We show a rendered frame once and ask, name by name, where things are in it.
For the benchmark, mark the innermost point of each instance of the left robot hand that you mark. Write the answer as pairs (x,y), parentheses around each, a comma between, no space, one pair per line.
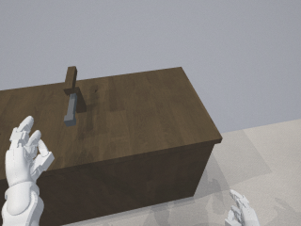
(19,164)

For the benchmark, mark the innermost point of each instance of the counter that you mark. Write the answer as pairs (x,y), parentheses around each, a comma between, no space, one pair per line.
(140,139)

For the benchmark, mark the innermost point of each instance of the robot left forearm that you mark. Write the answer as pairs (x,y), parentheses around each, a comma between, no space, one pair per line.
(23,206)

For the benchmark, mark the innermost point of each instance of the tap lever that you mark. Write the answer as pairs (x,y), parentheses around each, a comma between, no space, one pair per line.
(70,119)

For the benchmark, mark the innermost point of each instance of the right robot hand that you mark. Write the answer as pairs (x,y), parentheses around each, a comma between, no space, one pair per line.
(245,214)

